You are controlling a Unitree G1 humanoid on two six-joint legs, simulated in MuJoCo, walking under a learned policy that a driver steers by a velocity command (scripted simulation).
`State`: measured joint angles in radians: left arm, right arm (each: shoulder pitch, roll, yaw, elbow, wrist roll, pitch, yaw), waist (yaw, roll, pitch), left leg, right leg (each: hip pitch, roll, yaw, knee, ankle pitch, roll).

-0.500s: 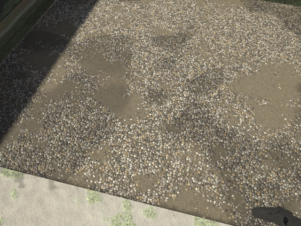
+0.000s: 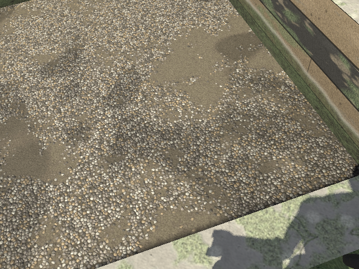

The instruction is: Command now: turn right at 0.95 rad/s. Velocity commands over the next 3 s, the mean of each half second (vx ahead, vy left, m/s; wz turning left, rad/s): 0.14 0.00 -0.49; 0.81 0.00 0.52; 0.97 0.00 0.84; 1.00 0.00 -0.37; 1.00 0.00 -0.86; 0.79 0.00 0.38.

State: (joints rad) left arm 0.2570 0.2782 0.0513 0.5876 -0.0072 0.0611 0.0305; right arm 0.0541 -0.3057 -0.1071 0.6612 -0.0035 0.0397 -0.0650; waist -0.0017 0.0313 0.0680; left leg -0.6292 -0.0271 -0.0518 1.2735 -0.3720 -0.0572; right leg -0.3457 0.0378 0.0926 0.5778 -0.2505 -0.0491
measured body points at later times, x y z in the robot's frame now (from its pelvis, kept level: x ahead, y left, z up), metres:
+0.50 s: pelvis +0.01 +0.02 +0.01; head +0.01 +0.04 +0.46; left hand +0.21 +0.25 -0.09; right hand +0.05 -0.27 -0.08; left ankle +0.04 +0.14 -0.73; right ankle -0.04 -0.11 -0.67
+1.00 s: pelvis +0.14 +0.00 -0.02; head +0.17 +0.00 +0.43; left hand +0.14 +0.28 -0.14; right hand +0.38 -0.23 -0.09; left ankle +0.30 +0.11 -0.69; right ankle -0.01 -0.12 -0.73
